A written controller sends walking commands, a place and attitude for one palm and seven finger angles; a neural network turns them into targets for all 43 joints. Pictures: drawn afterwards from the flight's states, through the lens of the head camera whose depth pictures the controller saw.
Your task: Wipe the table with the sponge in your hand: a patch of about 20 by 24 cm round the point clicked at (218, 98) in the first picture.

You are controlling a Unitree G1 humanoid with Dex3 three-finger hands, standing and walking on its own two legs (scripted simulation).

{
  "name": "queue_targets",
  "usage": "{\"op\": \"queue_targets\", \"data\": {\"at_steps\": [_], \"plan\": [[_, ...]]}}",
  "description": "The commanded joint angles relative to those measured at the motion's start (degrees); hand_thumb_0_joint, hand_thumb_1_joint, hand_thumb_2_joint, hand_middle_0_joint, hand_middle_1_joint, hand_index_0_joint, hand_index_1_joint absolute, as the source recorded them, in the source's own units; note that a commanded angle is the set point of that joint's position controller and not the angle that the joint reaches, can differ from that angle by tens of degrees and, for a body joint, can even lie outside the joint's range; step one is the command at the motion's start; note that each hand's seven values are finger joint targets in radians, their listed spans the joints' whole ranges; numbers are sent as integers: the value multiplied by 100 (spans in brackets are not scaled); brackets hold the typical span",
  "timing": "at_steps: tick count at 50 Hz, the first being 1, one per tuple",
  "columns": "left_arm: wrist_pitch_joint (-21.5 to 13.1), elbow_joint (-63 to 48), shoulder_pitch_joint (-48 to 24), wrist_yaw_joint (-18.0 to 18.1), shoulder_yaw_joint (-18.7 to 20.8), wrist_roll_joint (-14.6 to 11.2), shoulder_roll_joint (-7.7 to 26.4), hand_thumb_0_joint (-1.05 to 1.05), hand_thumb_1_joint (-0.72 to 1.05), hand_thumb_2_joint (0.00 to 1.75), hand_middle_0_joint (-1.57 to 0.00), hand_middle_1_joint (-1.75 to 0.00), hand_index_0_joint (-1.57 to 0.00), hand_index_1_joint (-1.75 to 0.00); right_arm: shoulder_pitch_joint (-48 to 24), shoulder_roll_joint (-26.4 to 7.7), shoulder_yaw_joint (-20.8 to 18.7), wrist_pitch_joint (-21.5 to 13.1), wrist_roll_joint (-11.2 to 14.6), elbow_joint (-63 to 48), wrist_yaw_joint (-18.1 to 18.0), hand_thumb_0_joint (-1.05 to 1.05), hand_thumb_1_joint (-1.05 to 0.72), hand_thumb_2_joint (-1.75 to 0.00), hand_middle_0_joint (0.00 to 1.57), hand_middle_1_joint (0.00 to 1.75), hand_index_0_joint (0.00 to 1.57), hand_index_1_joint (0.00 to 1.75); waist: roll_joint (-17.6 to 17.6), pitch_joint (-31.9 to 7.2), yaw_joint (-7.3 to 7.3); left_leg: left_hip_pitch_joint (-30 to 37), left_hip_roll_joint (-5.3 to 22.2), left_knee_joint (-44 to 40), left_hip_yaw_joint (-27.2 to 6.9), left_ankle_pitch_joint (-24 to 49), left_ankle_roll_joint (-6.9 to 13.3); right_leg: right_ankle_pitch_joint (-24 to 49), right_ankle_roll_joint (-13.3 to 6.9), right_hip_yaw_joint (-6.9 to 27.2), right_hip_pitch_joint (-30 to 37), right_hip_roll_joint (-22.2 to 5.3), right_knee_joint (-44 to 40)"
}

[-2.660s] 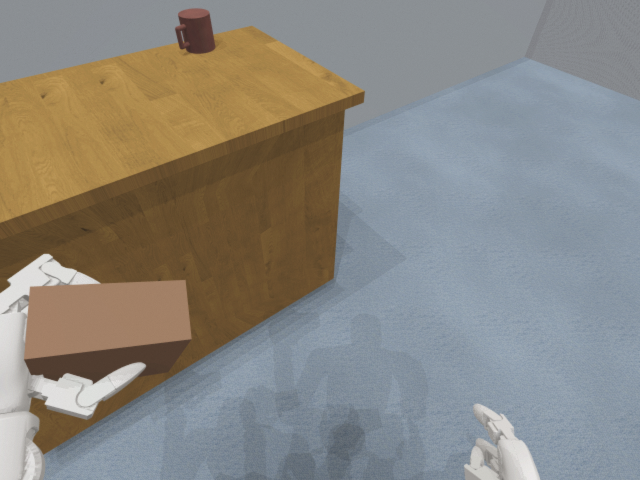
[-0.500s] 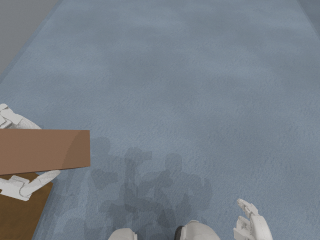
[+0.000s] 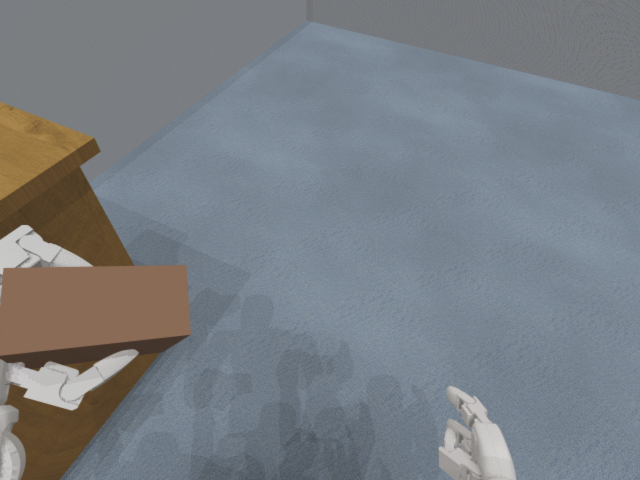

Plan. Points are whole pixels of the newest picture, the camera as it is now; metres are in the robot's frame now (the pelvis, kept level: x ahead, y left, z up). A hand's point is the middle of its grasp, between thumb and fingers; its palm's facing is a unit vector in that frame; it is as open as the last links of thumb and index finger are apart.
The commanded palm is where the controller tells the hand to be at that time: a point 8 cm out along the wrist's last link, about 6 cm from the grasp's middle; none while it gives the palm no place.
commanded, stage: turn to face it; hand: left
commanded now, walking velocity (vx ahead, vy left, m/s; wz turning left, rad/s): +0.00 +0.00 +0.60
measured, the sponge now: (125, 317) +0.22 +0.20 +0.16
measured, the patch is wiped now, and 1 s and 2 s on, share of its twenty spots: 0.00 0.00 0.00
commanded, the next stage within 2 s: take the last steps up to it in 1.08 s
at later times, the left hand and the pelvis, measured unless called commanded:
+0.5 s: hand out of the picture +0.04 +0.26 +0.17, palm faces +0.62 -0.66 -0.42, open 9.9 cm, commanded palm -0.03 +0.29 +0.18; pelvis -0.09 -0.03 -0.01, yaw +18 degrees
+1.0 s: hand out of the picture -0.12 +0.21 +0.17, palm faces +0.79 -0.47 -0.40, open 9.9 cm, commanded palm -0.19 +0.22 +0.18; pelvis -0.17 -0.10 +0.00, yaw +34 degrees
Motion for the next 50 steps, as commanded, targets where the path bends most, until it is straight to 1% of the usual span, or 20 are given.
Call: {"op": "queue_targets", "data": {"at_steps": [1, 3, 5, 6, 10, 16, 19, 20, 22, 24, 28, 34, 35, 36, 37, 38, 41, 42, 48, 50], "plan": [[-186, -1112, -431, 64, 639, -137, 909, 0, 10, 130, -120, -160, -120, -160, -216, -1014, -402, -152, 0, -712, -110, 0, -90, -90, 20, 30, 20, 30, 1261, -789, -128, 426, 944, -1262, -1212, 224, 692, 132, -116, -170, 777, 195, -1409], [-127, -1008, -401, 60, 664, -122, 955, 0, 10, 130, -120, -160, -120, -160, -325, -924, -358, -46, 54, -791, -91, 0, -90, -90, 20, 30, 20, 30, 862, -849, -11, -38, 632, -737, -859, -546, 437, 919, -345, -10, 1475, -160, -2809], [8, -803, -583, 159, 883, -78, 1408, 0, 10, 130, -120, -160, -120, -160, -461, -706, -315, 98, 72, -903, -112, 0, -90, -90, 20, 30, 20, 30, -1568, -446, 49, -1357, -384, 2226, 585, -1999, -283, 875, -1309, 2450, 1185, -2605, -3901], [53, -692, -810, 170, 698, -142, 1143, 0, 10, 130, -120, -160, -120, -160, -367, -965, -421, 59, 67, -776, -128, 0, -90, -90, 20, 30, 20, 30, -1486, -383, -13, -1160, -174, 3372, 381, -1858, -274, 1432, -1279, 2034, 541, -2676, -3759], [-75, -539, -689, 105, 635, 26, 1044, 0, 10, 130, -120, -160, -120, -160, -632, -759, -243, 142, 51, -846, -267, 0, -90, -90, 20, 30, 20, 30, -968, -354, -96, -837, 111, 3288, 855, -1608, -383, 4173, -1050, 107, 816, -1980, -2925], [-156, -782, -367, 268, 765, 100, 1058, 0, 10, 130, -120, -160, -120, -160, -372, -783, -309, 139, -83, -1001, -374, 0, -90, -90, 20, 30, 20, 30, -1266, -791, 99, -216, 53, 1190, 1451, -1796, -194, 4809, -1070, -70, 1508, -2116, -2449], [-179, -991, -272, 307, 757, 38, 1013, 0, 10, 130, -120, -160, -120, -160, -122, -842, -380, 191, -79, -996, -356, 0, -90, -90, 20, 30, 20, 30, -836, -1095, -143, 704, -109, -265, 1559, -847, -138, 4492, -707, -373, 1300, -1924, -1565], [-207, -1106, -314, 312, 723, -10, 1024, 0, 10, 130, -120, -160, -120, -160, -20, -913, -439, 205, -52, -1006, -356, 0, -90, -90, 20, 30, 20, 30, -503, -1254, -267, 1282, 79, -667, 1347, -76, -34, 4302, -463, -508, 988, -1755, -754], [-421, -1585, -405, 231, 640, -71, 1099, 0, 10, 130, -120, -160, -120, -160, -50, -1221, -543, 58, 3, -1107, -257, 0, -90, -90, 20, 30, 20, 30, 1821, -1053, -139, 2176, 2218, -856, -1520, 4284, 1046, -652, 45, -466, -1110, -607, 1151], [-457, -1266, -130, 85, 839, 111, 1205, 0, 10, 130, -120, -160, -120, -160, -18, -1154, -537, -71, 17, -859, -141, 0, -90, -90, 20, 30, 20, 30, 1331, -742, -206, 1940, 2114, -699, -1604, 3993, 1366, -532, 43, 147, -1733, -690, 1530], [-456, -1306, -55, 68, 813, 10, 1009, 0, 10, 130, -120, -160, -120, -160, -150, -1138, -539, -234, 112, -791, -50, 0, -90, -90, 20, 30, 20, 30, 1414, -572, -134, 508, 1250, -924, -350, 1745, 832, 447, 71, -229, -247, -380, 460], [-262, -461, -383, 44, 660, -61, 827, 0, 10, 130, -120, -160, -120, -160, -215, -1087, -427, -184, 151, -761, -137, 0, -90, -90, 20, 30, 20, 30, 1013, -360, -48, -323, 1046, -898, -538, -692, 669, 716, 15, -347, 1029, -25, -1532], [-234, -392, -573, 53, 653, -31, 867, 0, 10, 130, -120, -160, -120, -160, -265, -1046, -403, -160, 153, -765, -145, 0, -90, -90, 20, 30, 20, 30, 722, -362, 7, -534, 859, -566, -397, -1113, 530, 1081, -81, -238, 1351, -192, -2245], [-195, -337, -834, 80, 626, 52, 992, 0, 10, 130, -120, -160, -120, -160, -251, -917, -376, -118, 157, -763, -151, 0, -90, -90, 20, 30, 20, 30, -375, -302, -33, -829, 365, 470, 46, -1932, 221, 853, -433, 713, 1298, -1049, -3161], [-85, -327, -1054, 149, 747, 59, 1294, 0, 10, 130, -120, -160, -120, -160, -308, -832, -375, -60, 130, -843, -180, 0, -90, -90, 20, 30, 20, 30, -1713, -312, -28, -1098, -327, 2389, 691, -2288, -114, 797, -1070, 2616, 835, -2425, -3758], [-16, -183, -1117, 166, 537, -52, 1062, 0, 10, 130, -120, -160, -120, -160, -237, -1010, -475, -97, 66, -725, -180, 0, -90, -90, 20, 30, 20, 30, -1834, -400, -2, -853, -219, 3722, 380, -2108, -145, 658, -1183, 2711, 312, -2687, -3883], [-85, -262, -1056, 101, 494, 48, 969, 0, 10, 130, -120, -160, -120, -160, -540, -853, -295, 47, 22, -712, -203, 0, -90, -90, 20, 30, 20, 30, -1117, -303, -94, -830, -33, 4499, 559, -1307, -344, 1453, -1009, 798, 245, -1953, -3444], [-112, -379, -1164, 99, 490, 47, 1007, 0, 10, 130, -120, -160, -120, -160, -659, -818, -280, 73, 44, -750, -258, 0, -90, -90, 20, 30, 20, 30, -1132, -368, -88, -633, 3, 4055, 607, -1400, -330, 1619, -997, 529, 298, -1874, -3401], [-288, -764, -528, 315, 795, 73, 1100, 0, 10, 130, -120, -160, -120, -160, -410, -880, -337, -11, -106, -956, -341, 0, -90, -90, 20, 30, 20, 30, -1086, -841, 102, 134, 10, 1313, 1086, -1894, -65, 2136, -1202, 541, 1135, -1986, -3131], [-333, -863, -432, 350, 786, 69, 995, 0, 10, 130, -120, -160, -120, -160, -179, -914, -350, -8, -119, -940, -295, 0, -90, -90, 20, 30, 20, 30, -864, -1001, -20, 397, -52, 236, 1191, -1576, -27, 2533, -1085, 433, 1337, -1896, -2784]]}}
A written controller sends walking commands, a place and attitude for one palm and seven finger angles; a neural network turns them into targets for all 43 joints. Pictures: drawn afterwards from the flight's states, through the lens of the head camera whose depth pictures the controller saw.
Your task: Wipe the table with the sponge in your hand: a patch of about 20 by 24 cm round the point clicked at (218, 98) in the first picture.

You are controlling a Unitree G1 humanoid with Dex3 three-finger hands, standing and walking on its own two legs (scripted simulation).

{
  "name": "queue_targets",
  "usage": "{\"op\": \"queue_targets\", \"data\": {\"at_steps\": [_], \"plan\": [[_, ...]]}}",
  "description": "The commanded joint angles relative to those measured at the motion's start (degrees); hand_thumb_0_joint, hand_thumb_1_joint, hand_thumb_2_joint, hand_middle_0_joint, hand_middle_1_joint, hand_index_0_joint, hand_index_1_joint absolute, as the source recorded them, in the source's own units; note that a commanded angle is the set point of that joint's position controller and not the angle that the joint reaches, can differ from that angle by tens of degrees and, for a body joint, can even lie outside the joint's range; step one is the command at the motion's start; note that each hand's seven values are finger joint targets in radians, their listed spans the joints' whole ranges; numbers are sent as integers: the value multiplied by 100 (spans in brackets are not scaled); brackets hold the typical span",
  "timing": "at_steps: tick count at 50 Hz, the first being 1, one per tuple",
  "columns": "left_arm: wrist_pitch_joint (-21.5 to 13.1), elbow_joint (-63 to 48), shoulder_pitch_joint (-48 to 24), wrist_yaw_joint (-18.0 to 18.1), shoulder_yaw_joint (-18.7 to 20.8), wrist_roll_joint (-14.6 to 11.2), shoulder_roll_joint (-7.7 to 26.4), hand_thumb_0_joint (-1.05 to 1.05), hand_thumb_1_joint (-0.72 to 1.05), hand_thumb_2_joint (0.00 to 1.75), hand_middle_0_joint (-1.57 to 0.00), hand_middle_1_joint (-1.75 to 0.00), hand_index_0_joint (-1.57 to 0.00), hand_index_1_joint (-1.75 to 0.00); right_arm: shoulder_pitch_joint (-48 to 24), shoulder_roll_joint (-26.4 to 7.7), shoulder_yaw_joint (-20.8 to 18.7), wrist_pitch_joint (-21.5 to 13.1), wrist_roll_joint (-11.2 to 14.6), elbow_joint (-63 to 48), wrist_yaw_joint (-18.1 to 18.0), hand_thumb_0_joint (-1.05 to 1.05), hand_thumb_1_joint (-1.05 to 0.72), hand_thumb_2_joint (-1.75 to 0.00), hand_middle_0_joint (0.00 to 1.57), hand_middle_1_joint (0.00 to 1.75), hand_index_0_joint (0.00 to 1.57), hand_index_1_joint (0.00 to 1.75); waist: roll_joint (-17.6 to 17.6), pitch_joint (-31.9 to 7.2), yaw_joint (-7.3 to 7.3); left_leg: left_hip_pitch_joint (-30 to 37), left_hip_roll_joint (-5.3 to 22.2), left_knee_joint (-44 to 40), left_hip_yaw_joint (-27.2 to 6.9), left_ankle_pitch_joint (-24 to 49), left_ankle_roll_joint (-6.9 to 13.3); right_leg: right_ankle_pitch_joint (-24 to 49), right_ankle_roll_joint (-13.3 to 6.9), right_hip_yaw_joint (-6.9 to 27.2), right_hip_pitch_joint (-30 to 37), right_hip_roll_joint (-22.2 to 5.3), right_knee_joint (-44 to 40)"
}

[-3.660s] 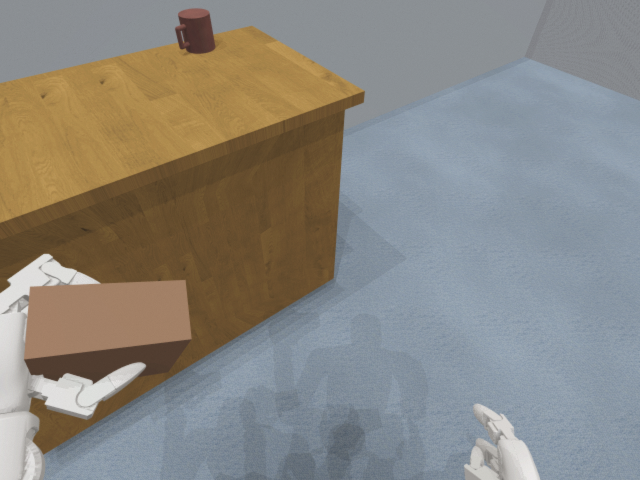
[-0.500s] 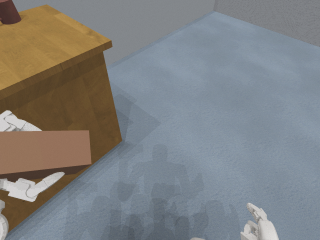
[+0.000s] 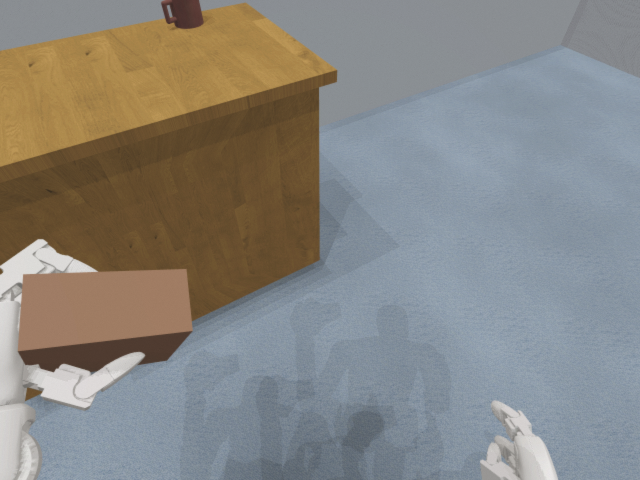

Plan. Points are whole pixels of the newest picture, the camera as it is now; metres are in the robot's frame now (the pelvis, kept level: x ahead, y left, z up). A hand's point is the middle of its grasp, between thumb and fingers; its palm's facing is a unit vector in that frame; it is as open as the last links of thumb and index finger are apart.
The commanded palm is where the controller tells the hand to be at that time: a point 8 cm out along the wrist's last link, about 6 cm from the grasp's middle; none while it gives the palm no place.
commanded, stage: turn to face it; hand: left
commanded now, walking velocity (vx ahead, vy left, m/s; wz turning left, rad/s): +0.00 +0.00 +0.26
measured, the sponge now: (132, 323) +0.23 +0.20 +0.15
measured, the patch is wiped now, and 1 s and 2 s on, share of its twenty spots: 0.00 0.00 0.00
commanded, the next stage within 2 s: take the last steps up to it in 0.08 s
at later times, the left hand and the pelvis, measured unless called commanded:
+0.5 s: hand (14, 424) +0.13 +0.24 +0.16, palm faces +0.51 -0.76 -0.40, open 9.9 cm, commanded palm +0.07 +0.28 +0.18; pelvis -0.05 -0.02 -0.01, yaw +7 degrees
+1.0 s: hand (86, 336) +0.20 +0.22 +0.17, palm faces +0.45 -0.76 -0.47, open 9.9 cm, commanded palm +0.15 +0.26 +0.18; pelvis +0.01 -0.04 +0.00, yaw +5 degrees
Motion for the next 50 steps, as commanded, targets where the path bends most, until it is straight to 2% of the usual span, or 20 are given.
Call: {"op": "queue_targets", "data": {"at_steps": [1, 2, 4, 6, 10, 17, 19, 20, 21, 22, 24, 27, 31, 35, 36, 37, 38, 39, 45, 50], "plan": [[-462, -1446, -204, 232, 982, -88, 1063, 0, 10, 130, -120, -160, -120, -160, -165, -331, -143, -275, -32, -932, 41, 0, -90, -90, 20, 30, 20, 30, -395, -1105, -78, 526, -166, -2214, 220, 650, 112, 696, -230, 1099, 983, -1095, -420], [-469, -1505, -157, 203, 852, -144, 969, 0, 10, 130, -120, -160, -120, -160, -69, -415, -214, -245, 14, -958, 56, 0, -90, -90, 20, 30, 20, 30, 17, -1142, -176, 906, 80, -2734, -36, 1208, 163, 554, -4, 825, 830, -847, 276], [-655, -1875, -369, 144, 901, -190, 1144, 0, 10, 130, -120, -160, -120, -160, -212, -662, -281, -346, 85, -1125, 137, 0, -90, -90, 20, 30, 20, 30, 1890, -803, -33, 1442, 1865, -2899, -2082, 4553, 916, -1602, 532, 440, -965, 171, 1905], [-766, -1604, -236, 2, 1000, -43, 1201, 0, 10, 130, -120, -160, -120, -160, -161, -500, -227, -478, 2, -848, 214, 0, -90, -90, 20, 30, 20, 30, 1879, -569, -141, 1442, 1913, -2639, -2320, 5602, 1253, -2047, 500, 891, -1632, 225, 2766], [-699, -1405, 8, -50, 695, -88, 852, 0, 10, 130, -120, -160, -120, -160, -152, -587, -302, -583, 162, -716, 349, 0, -90, -90, 20, 30, 20, 30, 1528, -456, -118, 755, 1166, -2571, -1114, 4348, 842, -1053, 514, 531, -594, 516, 1960], [-570, -1057, -942, 16, 700, 12, 1065, 0, 10, 130, -120, -160, -120, -160, -437, -495, -123, -412, 92, -559, 171, 0, -90, -90, 20, 30, 20, 30, 1194, -299, -92, -318, 1111, -2852, -1243, -230, 801, -1086, 391, 270, 895, 638, -3], [-537, -858, -1050, 36, 711, 77, 1180, 0, 10, 130, -120, -160, -120, -160, -465, -373, -97, -313, 84, -544, 158, 0, -90, -90, 20, 30, 20, 30, 251, -326, -88, -1164, 673, -1663, -779, -800, 519, -1797, -66, 1417, 1487, -98, -792], [-483, -819, -1137, 53, 763, 71, 1280, 0, 10, 130, -120, -160, -120, -160, -453, -287, -106, -287, 100, -579, 150, 0, -90, -90, 20, 30, 20, 30, -1050, -329, -49, -1820, 3, -313, -117, -806, 226, -2748, -601, 3060, 1540, -1030, -1434], [-458, -756, -1118, 30, 726, -19, 1255, 0, 10, 130, -120, -160, -120, -160, -591, -396, -216, -321, 145, -622, 159, 0, -90, -90, 20, 30, 20, 30, -1686, -291, 87, -1798, -112, 1139, -182, -594, 122, -3157, -889, 4093, 1086, -1687, -2002], [-482, -701, -1001, 32, 791, -23, 1227, 0, 10, 130, -120, -160, -120, -160, -686, -423, -196, -284, 99, -616, 180, 0, -90, -90, 20, 30, 20, 30, -1184, -218, 4, -1893, 1, 1783, -380, -284, 59, -3010, -1013, 4028, 901, -1671, -1991], [-576, -865, -649, 1, 844, -33, 1207, 0, 10, 130, -120, -160, -120, -160, -680, -263, -25, -206, 77, -551, 175, 0, -90, -90, 20, 30, 20, 30, -299, -243, -25, -1728, 214, 1893, -300, 328, -39, -1776, -900, 2719, 720, -1317, -1744], [-616, -1116, -591, 10, 923, -30, 1264, 0, 10, 130, -120, -160, -120, -160, -759, -239, -34, -161, 103, -652, 105, 0, -90, -90, 20, 30, 20, 30, -480, -422, -54, -1122, 325, 882, 1, 495, -40, -986, -712, 1670, 513, -1065, -1650], [-577, -1266, -273, 130, 966, -77, 1201, 0, 10, 130, -120, -160, -120, -160, -582, -255, -73, -211, 64, -854, 59, 0, -90, -90, 20, 30, 20, 30, -481, -664, 67, -565, 209, -652, 484, 421, 60, -1046, -878, 1780, 741, -1008, -1472], [-527, -1362, -466, 199, 806, -137, 1042, 0, 10, 130, -120, -160, -120, -160, -350, -362, -146, -211, 88, -941, -19, 0, -90, -90, 20, 30, 20, 30, -159, -784, -78, 950, 172, -2311, 655, 918, 141, -1181, -448, 1433, 416, -495, -623], [-562, -1399, -606, 191, 770, -138, 1027, 0, 10, 130, -120, -160, -120, -160, -290, -452, -186, -203, 104, -962, -46, 0, -90, -90, 20, 30, 20, 30, 287, -722, -147, 1467, 537, -2638, 125, 821, 323, -1229, -243, 1330, -103, -253, 63], [-591, -1481, -681, 164, 639, -140, 886, 0, 10, 130, -120, -160, -120, -160, -290, -616, -231, -193, 143, -1026, -39, 0, -90, -90, 20, 30, 20, 30, 1398, -715, -174, 2062, 1572, -3017, -1404, 1050, 713, -1398, 55, 799, -1043, 315, 1314], [-688, -1609, -899, 179, 679, -84, 1013, 0, 10, 130, -120, -160, -120, -160, -286, -557, -189, -231, 164, -1051, 35, 0, -90, -90, 20, 30, 20, 30, 1732, -569, -151, 2346, 2358, -3350, -2602, 2118, 1203, -2226, 212, 536, -1897, 598, 2444], [-710, -1187, -708, 88, 843, -15, 1259, 0, 10, 130, -120, -160, -120, -160, -389, -451, -124, -288, 91, -875, 47, 0, -90, -90, 20, 30, 20, 30, 1759, -461, -161, 1864, 2597, -3522, -2803, 1547, 1387, -2199, 176, 894, -2079, 315, 3212], [-626, -1481, -102, -8, 757, 2, 975, 0, 10, 130, -120, -160, -120, -160, -298, -451, -175, -401, 116, -821, 198, 0, -90, -90, 20, 30, 20, 30, 1473, -395, -62, 1084, 1779, -3149, -482, 2426, 963, -1041, 326, 365, -1195, 151, 1990], [-544, -988, -323, 26, 957, -35, 1110, 0, 10, 130, -120, -160, -120, -160, -377, -399, -152, -327, 140, -819, 139, 0, -90, -90, 20, 30, 20, 30, 1149, -494, -11, 252, 1446, -2073, 223, 1519, 619, -486, 342, -308, 743, 569, 272]]}}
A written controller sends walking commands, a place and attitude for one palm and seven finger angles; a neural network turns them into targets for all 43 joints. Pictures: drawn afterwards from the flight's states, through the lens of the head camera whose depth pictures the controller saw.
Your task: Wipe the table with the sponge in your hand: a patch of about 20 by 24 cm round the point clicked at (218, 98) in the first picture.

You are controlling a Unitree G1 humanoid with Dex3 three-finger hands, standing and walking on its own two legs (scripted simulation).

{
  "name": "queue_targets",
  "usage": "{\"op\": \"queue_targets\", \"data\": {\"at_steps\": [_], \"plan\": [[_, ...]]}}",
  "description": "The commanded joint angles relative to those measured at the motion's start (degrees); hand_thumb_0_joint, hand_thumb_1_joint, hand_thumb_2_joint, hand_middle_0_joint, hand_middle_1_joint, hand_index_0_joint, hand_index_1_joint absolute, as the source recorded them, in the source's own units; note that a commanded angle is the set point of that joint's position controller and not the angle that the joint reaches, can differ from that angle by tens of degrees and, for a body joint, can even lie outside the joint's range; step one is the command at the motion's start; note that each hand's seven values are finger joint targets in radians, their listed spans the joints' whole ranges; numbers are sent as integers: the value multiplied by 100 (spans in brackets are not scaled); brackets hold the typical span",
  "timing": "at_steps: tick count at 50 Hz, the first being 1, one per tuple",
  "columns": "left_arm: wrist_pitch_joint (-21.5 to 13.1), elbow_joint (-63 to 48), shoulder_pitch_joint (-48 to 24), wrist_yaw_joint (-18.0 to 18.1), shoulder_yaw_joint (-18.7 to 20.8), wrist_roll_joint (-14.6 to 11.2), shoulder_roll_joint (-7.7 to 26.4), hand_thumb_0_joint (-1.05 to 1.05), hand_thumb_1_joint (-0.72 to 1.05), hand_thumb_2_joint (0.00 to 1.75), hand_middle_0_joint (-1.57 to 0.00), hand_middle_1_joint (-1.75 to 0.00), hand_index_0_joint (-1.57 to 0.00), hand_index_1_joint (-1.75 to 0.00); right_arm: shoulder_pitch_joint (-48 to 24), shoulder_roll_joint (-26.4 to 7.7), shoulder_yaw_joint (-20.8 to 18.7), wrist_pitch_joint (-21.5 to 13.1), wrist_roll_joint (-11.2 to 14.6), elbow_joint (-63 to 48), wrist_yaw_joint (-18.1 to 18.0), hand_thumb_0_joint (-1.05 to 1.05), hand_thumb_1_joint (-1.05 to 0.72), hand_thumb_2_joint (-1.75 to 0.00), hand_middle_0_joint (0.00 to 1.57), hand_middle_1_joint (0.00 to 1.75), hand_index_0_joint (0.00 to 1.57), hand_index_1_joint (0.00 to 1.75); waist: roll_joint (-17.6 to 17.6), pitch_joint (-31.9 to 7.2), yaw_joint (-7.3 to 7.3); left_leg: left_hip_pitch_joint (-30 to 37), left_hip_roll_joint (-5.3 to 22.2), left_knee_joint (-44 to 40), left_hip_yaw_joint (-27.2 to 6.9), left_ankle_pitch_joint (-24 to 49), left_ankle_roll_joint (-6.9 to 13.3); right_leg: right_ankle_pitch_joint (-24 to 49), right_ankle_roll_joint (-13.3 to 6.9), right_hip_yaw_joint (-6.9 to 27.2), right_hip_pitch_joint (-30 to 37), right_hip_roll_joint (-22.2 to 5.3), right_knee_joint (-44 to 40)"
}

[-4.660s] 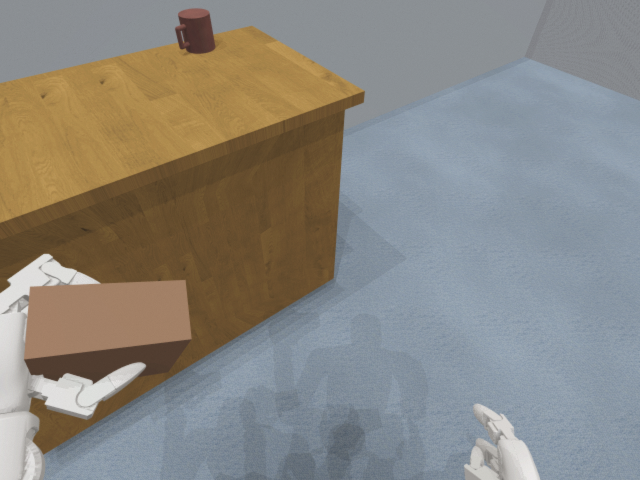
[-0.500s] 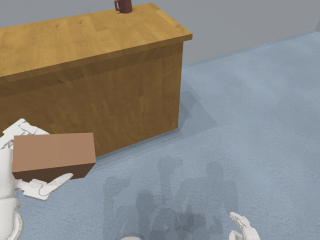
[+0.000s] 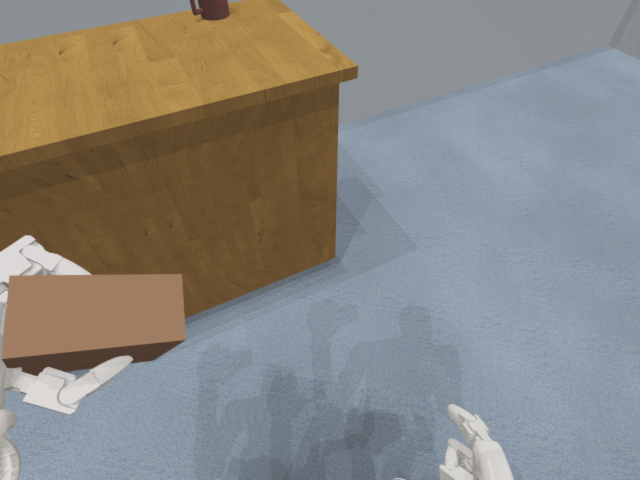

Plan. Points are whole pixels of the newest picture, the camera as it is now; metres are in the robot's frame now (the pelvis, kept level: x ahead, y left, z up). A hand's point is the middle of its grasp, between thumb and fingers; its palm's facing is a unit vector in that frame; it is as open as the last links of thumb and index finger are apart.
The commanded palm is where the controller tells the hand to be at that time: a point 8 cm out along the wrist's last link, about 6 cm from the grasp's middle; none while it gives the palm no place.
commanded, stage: take the last steps up to it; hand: left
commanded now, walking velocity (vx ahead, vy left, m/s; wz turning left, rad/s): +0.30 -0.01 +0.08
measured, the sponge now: (121, 325) +0.22 +0.20 +0.16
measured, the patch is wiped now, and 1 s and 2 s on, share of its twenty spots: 0.00 0.00 0.00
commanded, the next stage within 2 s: none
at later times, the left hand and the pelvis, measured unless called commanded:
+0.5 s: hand (140, 236) +0.31 +0.21 +0.18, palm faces +0.47 -0.79 -0.39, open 9.9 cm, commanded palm +0.26 +0.25 +0.18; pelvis +0.11 -0.04 -0.01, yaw +2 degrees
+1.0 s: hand (221, 171) +0.43 +0.15 +0.17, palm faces +0.44 -0.77 -0.46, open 9.9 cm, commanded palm +0.37 +0.20 +0.18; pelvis +0.23 -0.09 +0.00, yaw +4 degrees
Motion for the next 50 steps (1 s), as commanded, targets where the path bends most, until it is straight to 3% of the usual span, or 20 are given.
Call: {"op": "queue_targets", "data": {"at_steps": [1, 2, 3, 4, 7, 10, 18, 22, 23, 25, 27, 29, 32, 37, 38, 39, 40, 42, 46, 50], "plan": [[-212, -761, -561, 110, 753, -67, 955, 0, 10, 130, -120, -160, -120, -160, -592, -959, -452, -142, 54, -713, -136, 0, -90, -90, 20, 30, 20, 30, 270, -705, 82, -1101, 449, 955, 4, 395, 772, 331, -137, -170, 2153, 135, -1350], [-167, -745, -590, 128, 738, -29, 1029, 0, 10, 130, -120, -160, -120, -160, -506, -788, -440, -101, 92, -738, -118, 0, -90, -90, 20, 30, 20, 30, -1088, -956, 69, -2018, -182, 2639, 352, -384, 569, 239, -625, 1408, 2737, -883, -1862], [-179, -939, -691, 174, 990, -88, 1342, 0, 10, 130, -120, -160, -120, -160, -843, -787, -385, -147, 93, -892, -110, 0, -90, -90, 20, 30, 20, 30, -2078, -864, 183, -3084, -647, 4019, -65, -1711, 415, 877, -1246, 3458, 2828, -2015, -2515], [-253, -916, -740, 128, 1050, -157, 1326, 0, 10, 130, -120, -160, -120, -160, -729, -932, -463, -173, 41, -691, -68, 0, -90, -90, 20, 30, 20, 30, -1620, -955, 120, -2784, -408, 4496, -754, -1424, 376, -283, -1189, 3541, 2214, -2095, -2806], [-342, -1223, -414, 57, 1128, -135, 1247, 0, 10, 130, -120, -160, -120, -160, -968, -848, -366, 24, 43, -571, -36, 0, -90, -90, 20, 30, 20, 30, -765, -683, 45, -2821, -160, 4650, -786, -569, 185, -140, -1186, 2302, 1676, -1838, -2714], [-398, -1237, -220, 98, 988, -101, 1037, 0, 10, 130, -120, -160, -120, -160, -915, -917, -418, 39, 6, -590, -85, 0, -90, -90, 20, 30, 20, 30, -702, -760, -24, -2454, -199, 3663, -519, -202, 167, 1012, -1067, 1464, 1566, -1618, -2660], [-332, -1235, -135, 276, 764, -138, 853, 0, 10, 130, -120, -160, -120, -160, -661, -919, -468, -15, 9, -886, -135, 0, -90, -90, 20, 30, 20, 30, -908, -887, 127, -1656, -481, 1051, 139, -116, 369, 1316, -1108, 1149, 2119, -1541, -2373], [-291, -1362, -653, 315, 561, -118, 835, 0, 10, 130, -120, -160, -120, -160, -545, -1030, -515, 21, 15, -907, -204, 0, -90, -90, 20, 30, 20, 30, -433, -777, 3, -380, -565, -138, 270, 445, 438, 965, -784, 875, 1628, -1192, -1711], [-331, -1386, -765, 320, 598, -112, 896, 0, 10, 130, -120, -160, -120, -160, -465, -1061, -527, 20, 12, -925, -227, 0, -90, -90, 20, 30, 20, 30, -127, -793, -67, 214, -377, -364, -7, 535, 587, 1077, -605, 722, 1226, -956, -1054], [-433, -1496, -991, 299, 543, -120, 861, 0, 10, 130, -120, -160, -120, -160, -442, -1155, -548, -10, 56, -977, -184, 0, -90, -90, 20, 30, 20, 30, 1440, -922, -88, 1515, 1309, -813, -2613, 2144, 1553, -663, -97, 194, -634, 31, 1024], [-490, -1366, -1009, 188, 735, -37, 1245, 0, 10, 130, -120, -160, -120, -160, -597, -973, -443, -114, -60, -849, -181, 0, -90, -90, 20, 30, 20, 30, 1424, -639, -86, 1214, 1779, -1137, -3422, 1913, 1994, -1411, -131, 833, -1403, -94, 2412], [-473, -1419, -617, 135, 704, -54, 1038, 0, 10, 130, -120, -160, -120, -160, -503, -1023, -522, -156, 33, -737, -107, 0, -90, -90, 20, 30, 20, 30, 811, -550, -64, 1110, 1460, -986, -2384, 1951, 1844, -996, -64, 761, -1651, -250, 2149], [-433, -1568, -154, 112, 703, -94, 828, 0, 10, 130, -120, -160, -120, -160, -501, -1068, -518, -214, 18, -781, -43, 0, -90, -90, 20, 30, 20, 30, 1174, -692, -13, 437, 899, -955, -1051, 2086, 1345, -330, -25, 204, -601, -174, 896], [-350, -941, -451, 109, 718, -111, 793, 0, 10, 130, -120, -160, -120, -160, -539, -994, -467, -202, 44, -743, -128, 0, -90, -90, 20, 30, 20, 30, 803, -718, -14, -337, 567, -43, -210, 1474, 922, 591, 3, -533, 1296, 254, -1028], [-334, -827, -556, 112, 736, -92, 852, 0, 10, 130, -120, -160, -120, -160, -568, -964, -477, -173, 68, -702, -150, 0, -90, -90, 20, 30, 20, 30, 375, -838, 40, -725, 394, 765, -54, 1132, 813, 670, -78, -295, 1951, 124, -1373], [-313, -755, -596, 131, 796, -50, 992, 0, 10, 130, -120, -160, -120, -160, -512, -841, -479, -132, 93, -682, -151, 0, -90, -90, 20, 30, 20, 30, -787, -1032, 50, -1535, -96, 2265, 287, 335, 629, 920, -474, 1038, 2576, -760, -1724], [-294, -770, -606, 167, 994, -69, 1246, 0, 10, 130, -120, -160, -120, -160, -693, -744, -408, -145, 76, -782, -144, 0, -90, -90, 20, 30, 20, 30, -2083, -978, 139, -2880, -732, 3686, 91, -1486, 436, 1791, -1125, 3212, 3016, -1971, -2258], [-347, -999, -894, 92, 1020, -143, 1287, 0, 10, 130, -120, -160, -120, -160, -801, -903, -461, -138, 60, -675, -77, 0, -90, -90, 20, 30, 20, 30, -1659, -752, 101, -2863, -383, 4519, -804, -1381, 335, 212, -1331, 3600, 2188, -2234, -2635], [-489, -1072, -455, 91, 904, -65, 960, 0, 10, 130, -120, -160, -120, -160, -894, -888, -391, -1, 17, -526, -84, 0, -90, -90, 20, 30, 20, 30, -1053, -696, -11, -2418, -244, 3649, -548, -438, 212, 1610, -1049, 1482, 1699, -1696, -2461], [-523, -1353, -168, 219, 964, -64, 990, 0, 10, 130, -120, -160, -120, -160, -829, -868, -454, -57, -37, -702, -118, 0, -90, -90, 20, 30, 20, 30, -845, -919, 123, -1627, -463, 1589, 31, -232, 325, 2002, -1042, 1077, 1873, -1502, -2254]]}}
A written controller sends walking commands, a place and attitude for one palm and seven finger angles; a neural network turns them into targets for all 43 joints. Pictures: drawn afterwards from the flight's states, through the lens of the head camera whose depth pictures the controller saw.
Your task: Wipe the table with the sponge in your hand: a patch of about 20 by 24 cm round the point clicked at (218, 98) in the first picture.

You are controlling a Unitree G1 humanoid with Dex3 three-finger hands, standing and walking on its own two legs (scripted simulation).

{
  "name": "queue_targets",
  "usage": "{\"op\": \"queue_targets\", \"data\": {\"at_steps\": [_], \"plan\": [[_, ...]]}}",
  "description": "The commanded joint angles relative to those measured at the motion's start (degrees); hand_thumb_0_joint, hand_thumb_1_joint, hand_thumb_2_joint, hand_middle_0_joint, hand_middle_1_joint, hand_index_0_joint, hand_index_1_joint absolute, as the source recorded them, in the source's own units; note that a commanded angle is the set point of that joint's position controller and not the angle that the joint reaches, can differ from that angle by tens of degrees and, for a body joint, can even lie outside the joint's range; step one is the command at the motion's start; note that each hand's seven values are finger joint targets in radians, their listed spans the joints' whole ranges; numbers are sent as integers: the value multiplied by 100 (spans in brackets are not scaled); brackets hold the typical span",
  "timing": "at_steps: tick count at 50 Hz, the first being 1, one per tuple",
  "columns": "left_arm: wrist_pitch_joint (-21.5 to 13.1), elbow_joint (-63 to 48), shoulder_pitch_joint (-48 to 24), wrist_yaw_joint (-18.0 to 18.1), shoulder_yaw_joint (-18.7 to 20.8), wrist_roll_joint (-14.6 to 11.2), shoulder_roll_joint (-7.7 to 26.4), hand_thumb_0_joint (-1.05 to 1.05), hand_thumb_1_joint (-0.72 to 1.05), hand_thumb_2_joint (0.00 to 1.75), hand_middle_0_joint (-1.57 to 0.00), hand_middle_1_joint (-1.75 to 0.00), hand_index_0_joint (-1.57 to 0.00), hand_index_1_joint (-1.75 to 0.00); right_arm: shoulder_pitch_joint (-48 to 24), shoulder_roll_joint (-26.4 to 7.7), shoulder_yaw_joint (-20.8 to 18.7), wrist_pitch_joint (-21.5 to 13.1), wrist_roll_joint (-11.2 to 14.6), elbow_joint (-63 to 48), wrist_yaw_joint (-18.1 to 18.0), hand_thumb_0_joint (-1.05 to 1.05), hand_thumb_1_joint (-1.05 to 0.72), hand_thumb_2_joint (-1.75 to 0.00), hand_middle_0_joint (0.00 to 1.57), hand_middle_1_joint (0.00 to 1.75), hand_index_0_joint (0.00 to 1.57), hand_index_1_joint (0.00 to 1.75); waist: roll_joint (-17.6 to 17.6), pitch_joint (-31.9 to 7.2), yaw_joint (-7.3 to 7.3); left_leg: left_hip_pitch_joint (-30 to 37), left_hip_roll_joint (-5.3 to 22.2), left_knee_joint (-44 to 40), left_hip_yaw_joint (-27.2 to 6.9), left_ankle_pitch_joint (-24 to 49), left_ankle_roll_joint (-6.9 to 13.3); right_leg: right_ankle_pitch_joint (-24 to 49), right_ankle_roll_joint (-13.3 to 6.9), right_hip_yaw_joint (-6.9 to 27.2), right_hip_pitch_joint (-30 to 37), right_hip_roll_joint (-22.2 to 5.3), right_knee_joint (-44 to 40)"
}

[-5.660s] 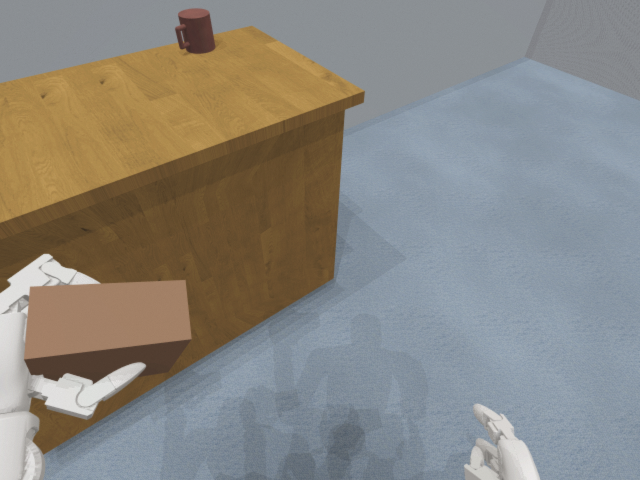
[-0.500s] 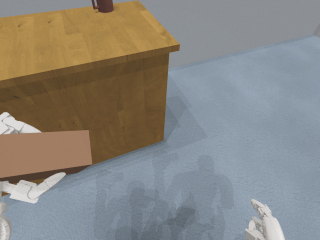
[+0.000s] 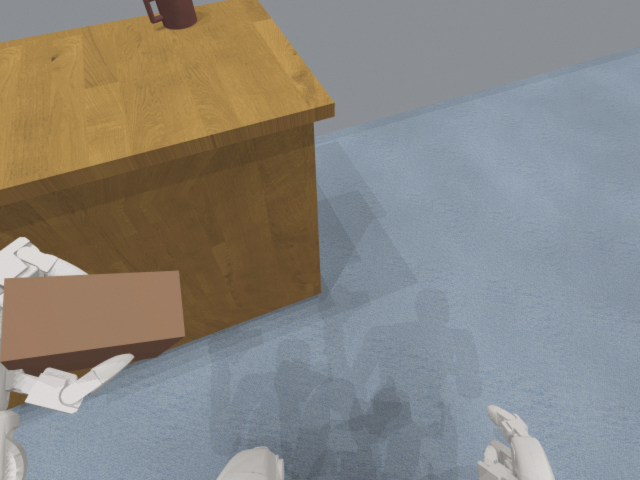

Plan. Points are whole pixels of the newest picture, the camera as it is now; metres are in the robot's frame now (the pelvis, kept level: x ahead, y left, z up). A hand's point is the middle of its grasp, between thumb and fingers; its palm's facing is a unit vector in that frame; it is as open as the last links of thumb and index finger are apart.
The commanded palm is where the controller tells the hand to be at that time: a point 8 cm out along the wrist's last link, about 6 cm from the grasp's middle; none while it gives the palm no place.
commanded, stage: take the last steps up to it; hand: left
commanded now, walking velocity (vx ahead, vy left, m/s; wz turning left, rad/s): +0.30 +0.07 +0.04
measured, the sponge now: (121, 323) +0.23 +0.20 +0.15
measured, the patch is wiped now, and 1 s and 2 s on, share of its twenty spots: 0.00 0.00 0.00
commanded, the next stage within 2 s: come to a stop and stand still in 1.16 s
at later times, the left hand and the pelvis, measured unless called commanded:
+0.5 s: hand (124, 221) +0.33 +0.22 +0.18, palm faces +0.40 -0.77 -0.50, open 9.9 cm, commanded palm +0.28 +0.26 +0.18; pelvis +0.12 -0.02 -0.01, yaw +0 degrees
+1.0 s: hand (143, 144) +0.44 +0.24 +0.18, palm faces +0.44 -0.80 -0.40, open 9.9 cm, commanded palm +0.38 +0.27 +0.18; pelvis +0.22 -0.01 +0.00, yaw +1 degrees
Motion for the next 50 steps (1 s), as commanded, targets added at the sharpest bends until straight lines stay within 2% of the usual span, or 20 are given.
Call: {"op": "queue_targets", "data": {"at_steps": [1, 4, 6, 8, 9, 12, 16, 23, 24, 25, 26, 28, 30, 33, 38, 41, 43, 45, 46, 50], "plan": [[-385, -1461, -75, 257, 895, -78, 1182, 0, 10, 130, -120, -160, -120, -160, -395, -242, -138, -379, -49, -1147, -34, 0, -90, -90, 20, 30, 20, 30, -695, -1266, 160, 261, -114, -1656, 346, 265, 75, 1600, -628, 1256, 1163, -1398, -1172], [-342, -1522, -220, 318, 791, -97, 1125, 0, 10, 130, -120, -160, -120, -160, -194, -303, -203, -372, -35, -1215, -60, 0, -90, -90, 20, 30, 20, 30, -693, -1267, 40, 1078, -279, -2722, 520, 812, 96, 1002, -412, 1047, 1006, -1192, -852], [-371, -1522, -410, 312, 708, -86, 1092, 0, 10, 130, -120, -160, -120, -160, -71, -425, -285, -357, -15, -1243, -111, 0, -90, -90, 20, 30, 20, 30, -68, -1197, -45, 1932, -92, -3319, 302, 996, 218, 513, -166, 908, 454, -904, -121], [-468, -1628, -728, 296, 613, -92, 1053, 0, 10, 130, -120, -160, -120, -160, -44, -584, -322, -408, 48, -1329, -96, 0, -90, -90, 20, 30, 20, 30, 1707, -1190, -77, 3033, 1648, -3915, -2404, 2161, 1170, -1578, 318, 294, -1400, 157, 2104], [-507, -1313, -645, 254, 744, -44, 1303, 0, 10, 130, -120, -160, -120, -160, -134, -450, -202, -473, -31, -1258, -108, 0, -90, -90, 20, 30, 20, 30, 2053, -1087, -107, 2794, 2066, -4269, -3183, 1834, 1488, -2067, 273, 683, -1874, 145, 3164], [-517, -1584, -711, 141, 742, -32, 1323, 0, 10, 130, -120, -160, -120, -160, -110, -436, -263, -581, 36, -1093, -36, 0, -90, -90, 20, 30, 20, 30, 1067, -943, -48, 2822, 1691, -3953, -2118, 2262, 1464, -1303, 353, 865, -2454, -165, 3365], [-389, -1445, -37, 88, 622, -111, 970, 0, 10, 130, -120, -160, -120, -160, -20, -439, -237, -621, 20, -1086, 14, 0, -90, -90, 20, 30, 20, 30, 1165, -1089, -28, 2168, 1239, -4011, -882, 2504, 1132, -554, 417, 395, -1497, -87, 2115], [-246, -918, -542, 110, 666, -79, 1081, 0, 10, 130, -120, -160, -120, -160, -243, -383, -139, -528, 26, -1028, -107, 0, -90, -90, 20, 30, 20, 30, 692, -1043, 34, 1137, 951, -2973, -201, 1065, 663, 43, 400, -118, 711, 205, -215], [-235, -825, -524, 127, 707, -42, 1152, 0, 10, 130, -120, -160, -120, -160, -199, -336, -146, -494, 31, -984, -106, 0, -90, -90, 20, 30, 20, 30, 152, -1145, 70, 674, 636, -1987, 46, 648, 529, 45, 184, 523, 1224, -195, -592], [-228, -859, -619, 156, 744, -5, 1308, 0, 10, 130, -120, -160, -120, -160, -171, -174, -110, -450, 38, -1015, -83, 0, -90, -90, 20, 30, 20, 30, -1262, -1208, 41, -444, -59, -486, 409, -234, 274, 329, -368, 2540, 1813, -1393, -1129], [-234, -904, -766, 190, 982, -75, 1531, 0, 10, 130, -120, -160, -120, -160, -361, -248, -86, -512, 4, -1060, -60, 0, -90, -90, 20, 30, 20, 30, -1778, -1168, 176, -1097, -235, 699, -107, -1089, 155, 305, -856, 3848, 1746, -2241, -1594], [-284, -938, -785, 112, 937, -131, 1471, 0, 10, 130, -120, -160, -120, -160, -389, -326, -123, -495, 17, -931, -3, 0, -90, -90, 20, 30, 20, 30, -1407, -815, 78, -1209, 13, 1518, -691, -519, 54, -714, -881, 3645, 1147, -2146, -1803], [-375, -1031, -526, 68, 870, -60, 1289, 0, 10, 130, -120, -160, -120, -160, -476, -294, -76, -394, 0, -838, 6, 0, -90, -90, 20, 30, 20, 30, -713, -773, 54, -981, 149, 1275, -583, 4, -47, 337, -700, 2337, 842, -1754, -1625], [-448, -1242, -401, 117, 864, -40, 1261, 0, 10, 130, -120, -160, -120, -160, -443, -290, -115, -356, -18, -934, -24, 0, -90, -90, 20, 30, 20, 30, -750, -1069, 4, -260, 147, -231, -229, 254, -17, 1526, -540, 1270, 807, -1498, -1380], [-394, -1343, -43, 265, 855, -81, 1169, 0, 10, 130, -120, -160, -120, -160, -272, -265, -183, -385, -32, -1165, -41, 0, -90, -90, 20, 30, 20, 30, -757, -1194, 150, 436, -158, -2015, 364, 418, 93, 1485, -558, 1183, 1124, -1387, -1131], [-345, -1377, -324, 296, 723, -81, 1099, 0, 10, 130, -120, -160, -120, -160, -130, -356, -258, -354, -23, -1207, -71, 0, -90, -90, 20, 30, 20, 30, -644, -1148, 28, 1333, -283, -2971, 503, 968, 110, 863, -320, 1034, 776, -1138, -729], [-382, -1422, -495, 282, 639, -76, 1068, 0, 10, 130, -120, -160, -120, -160, -37, -523, -320, -334, 20, -1248, -121, 0, -90, -90, 20, 30, 20, 30, 327, -1153, -75, 2287, 341, -3535, -308, 1225, 434, 491, 43, 697, -33, -628, 567], [-487, -1314, -624, 251, 732, -54, 1210, 0, 10, 130, -120, -160, -120, -160, -88, -486, -261, -386, 2, -1246, -99, 0, -90, -90, 20, 30, 20, 30, 1824, -1198, -95, 2865, 1892, -4075, -2765, 2454, 1399, -2037, 332, 489, -1643, 180, 2775], [-481, -1316, -698, 211, 746, 2, 1338, 0, 10, 130, -120, -160, -120, -160, -125, -442, -230, -425, -33, -1194, -84, 0, -90, -90, 20, 30, 20, 30, 1656, -1051, -83, 2702, 1994, -4085, -2874, 2421, 1551, -1985, 306, 779, -1913, 1, 3274], [-412, -1559, -207, 120, 615, -68, 1062, 0, 10, 130, -120, -160, -120, -160, -113, -480, -255, -520, 38, -1070, 11, 0, -90, -90, 20, 30, 20, 30, 1195, -1088, -9, 2398, 1381, -3767, -1177, 2858, 1228, -998, 398, 523, -1617, -90, 2389]]}}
